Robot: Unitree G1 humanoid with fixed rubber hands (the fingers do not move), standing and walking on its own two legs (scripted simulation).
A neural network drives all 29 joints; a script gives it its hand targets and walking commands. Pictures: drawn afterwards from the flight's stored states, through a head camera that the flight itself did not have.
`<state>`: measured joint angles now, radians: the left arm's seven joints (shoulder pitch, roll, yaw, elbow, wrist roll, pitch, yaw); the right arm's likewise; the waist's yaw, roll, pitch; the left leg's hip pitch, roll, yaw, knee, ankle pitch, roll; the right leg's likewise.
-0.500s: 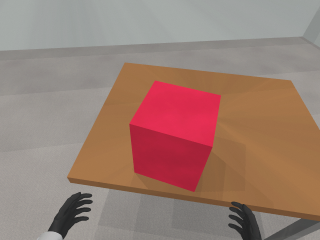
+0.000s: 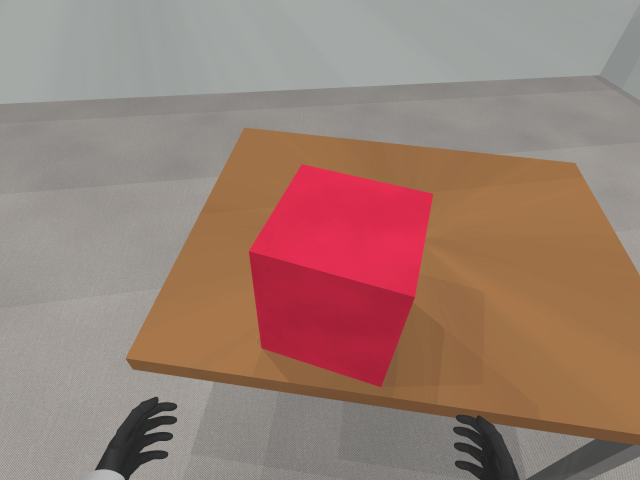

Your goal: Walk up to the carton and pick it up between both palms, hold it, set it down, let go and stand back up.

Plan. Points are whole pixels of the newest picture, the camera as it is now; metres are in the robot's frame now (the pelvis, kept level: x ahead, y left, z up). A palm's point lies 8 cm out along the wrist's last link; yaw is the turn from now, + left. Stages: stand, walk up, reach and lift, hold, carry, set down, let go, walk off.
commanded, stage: set down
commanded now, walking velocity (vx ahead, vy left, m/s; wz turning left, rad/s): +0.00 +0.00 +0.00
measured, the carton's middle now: (341, 276) +0.43 -0.01 -0.02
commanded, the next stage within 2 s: let go in 0.60 s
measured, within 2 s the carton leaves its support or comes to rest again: neither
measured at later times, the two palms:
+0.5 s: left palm (139, 466) +0.16 +0.23 -0.07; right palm out of the picture +0.15 -0.23 -0.07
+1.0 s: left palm (146, 473) +0.16 +0.22 -0.08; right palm out of the picture +0.16 -0.24 -0.07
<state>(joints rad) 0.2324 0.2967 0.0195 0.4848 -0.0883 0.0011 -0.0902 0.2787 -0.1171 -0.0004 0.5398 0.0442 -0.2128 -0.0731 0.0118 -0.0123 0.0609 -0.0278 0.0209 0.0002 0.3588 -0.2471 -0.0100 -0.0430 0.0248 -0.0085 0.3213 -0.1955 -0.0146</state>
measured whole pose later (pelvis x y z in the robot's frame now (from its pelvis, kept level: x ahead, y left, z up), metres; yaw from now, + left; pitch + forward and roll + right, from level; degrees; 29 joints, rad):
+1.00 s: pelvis +0.00 -0.01 +0.00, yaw +0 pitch -4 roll -1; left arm 0.18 0.21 0.01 0.52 0.03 0.10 0.00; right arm 0.15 -0.20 -0.05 0.77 0.02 -0.23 0.03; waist 0.02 -0.03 0.06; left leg -0.07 0.03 0.00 0.40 -0.26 -0.02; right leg -0.09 0.03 -0.02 0.37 -0.22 -0.02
